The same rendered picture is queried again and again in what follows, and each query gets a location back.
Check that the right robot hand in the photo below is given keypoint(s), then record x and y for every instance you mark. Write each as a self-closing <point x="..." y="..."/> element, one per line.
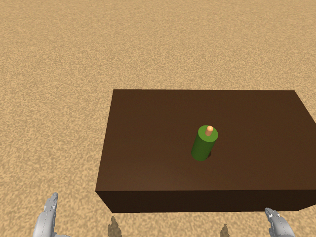
<point x="279" y="226"/>

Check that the left robot hand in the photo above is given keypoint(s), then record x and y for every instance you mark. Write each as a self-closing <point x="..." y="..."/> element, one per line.
<point x="46" y="220"/>

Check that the bottle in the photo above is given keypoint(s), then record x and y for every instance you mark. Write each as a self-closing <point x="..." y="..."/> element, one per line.
<point x="204" y="142"/>

